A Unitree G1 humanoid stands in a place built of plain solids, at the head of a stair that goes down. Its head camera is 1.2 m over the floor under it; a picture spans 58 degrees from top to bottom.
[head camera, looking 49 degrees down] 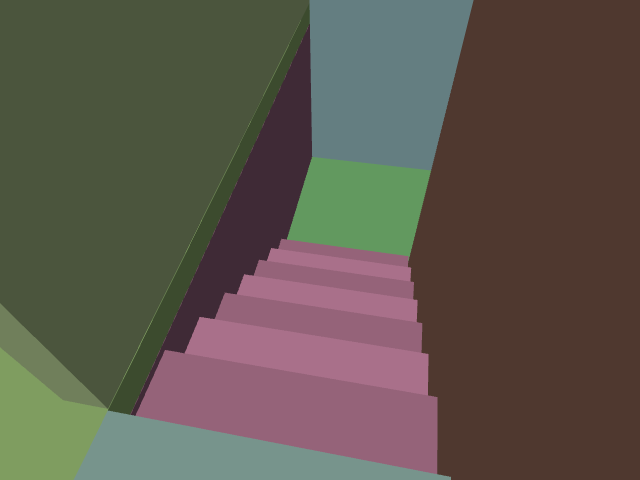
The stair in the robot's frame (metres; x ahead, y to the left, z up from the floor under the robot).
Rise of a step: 0.17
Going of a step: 0.24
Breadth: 0.92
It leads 10 degrees to the right of straight ahead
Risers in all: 8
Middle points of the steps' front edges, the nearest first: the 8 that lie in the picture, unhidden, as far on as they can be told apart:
0.34 0.13 0.00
0.61 0.08 -0.17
0.84 0.04 -0.33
1.07 0.00 -0.50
1.30 -0.05 -0.67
1.53 -0.09 -0.83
1.76 -0.13 -1.00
1.99 -0.17 -1.17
